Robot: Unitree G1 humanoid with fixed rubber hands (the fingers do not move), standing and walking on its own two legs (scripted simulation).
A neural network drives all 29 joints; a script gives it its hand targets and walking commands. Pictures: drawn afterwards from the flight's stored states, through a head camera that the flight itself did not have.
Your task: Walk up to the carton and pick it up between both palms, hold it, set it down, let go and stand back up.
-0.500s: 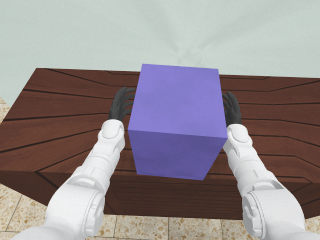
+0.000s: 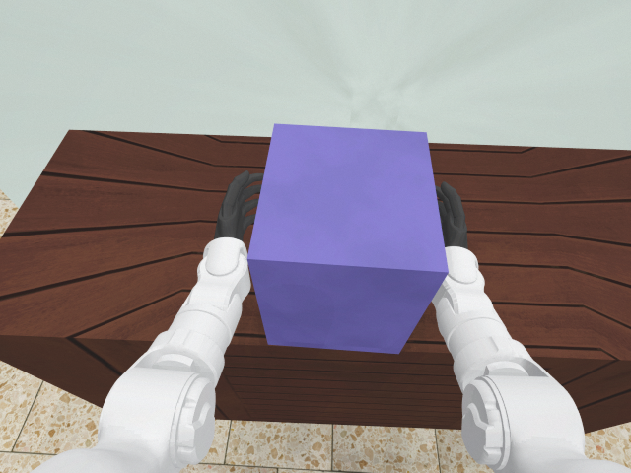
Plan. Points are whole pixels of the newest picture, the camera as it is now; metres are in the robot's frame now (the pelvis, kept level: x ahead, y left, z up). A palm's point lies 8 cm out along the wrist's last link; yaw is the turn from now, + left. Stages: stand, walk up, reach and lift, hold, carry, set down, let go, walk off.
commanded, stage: reach and lift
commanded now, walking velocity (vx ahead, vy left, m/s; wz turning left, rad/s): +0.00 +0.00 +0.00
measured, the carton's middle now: (340, 246) +0.40 -0.03 +0.02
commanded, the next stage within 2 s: none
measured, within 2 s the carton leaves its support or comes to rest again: leaves its support in 1.12 s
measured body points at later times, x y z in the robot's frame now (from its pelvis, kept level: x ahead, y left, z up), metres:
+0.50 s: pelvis -0.01 +0.00 +0.00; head +0.04 -0.01 +0.45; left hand +0.40 +0.12 +0.05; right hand +0.40 -0.17 +0.04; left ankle -0.05 +0.13 -0.74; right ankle +0.03 -0.12 -0.74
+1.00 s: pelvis -0.01 +0.00 +0.00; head +0.04 -0.01 +0.45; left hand +0.40 +0.13 +0.05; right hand +0.40 -0.17 +0.04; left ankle -0.05 +0.13 -0.74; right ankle +0.03 -0.12 -0.74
